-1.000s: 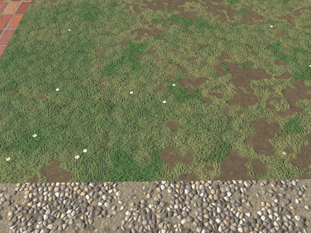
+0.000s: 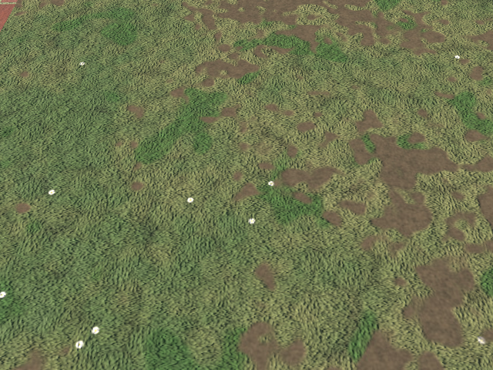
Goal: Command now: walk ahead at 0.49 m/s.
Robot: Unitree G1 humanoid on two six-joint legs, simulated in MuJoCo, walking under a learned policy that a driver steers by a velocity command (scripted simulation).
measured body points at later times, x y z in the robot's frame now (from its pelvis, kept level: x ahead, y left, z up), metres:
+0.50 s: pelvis +0.27 -0.02 +0.02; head +0.30 -0.03 +0.47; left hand +0.48 +0.18 -0.09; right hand +0.16 -0.25 -0.12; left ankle +0.12 +0.05 -0.71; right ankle +0.42 -0.13 -0.69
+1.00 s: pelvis +0.53 -0.05 +0.03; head +0.56 -0.05 +0.48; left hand +0.43 +0.17 -0.12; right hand +0.71 -0.26 -0.10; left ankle +0.70 +0.08 -0.67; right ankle +0.42 -0.12 -0.71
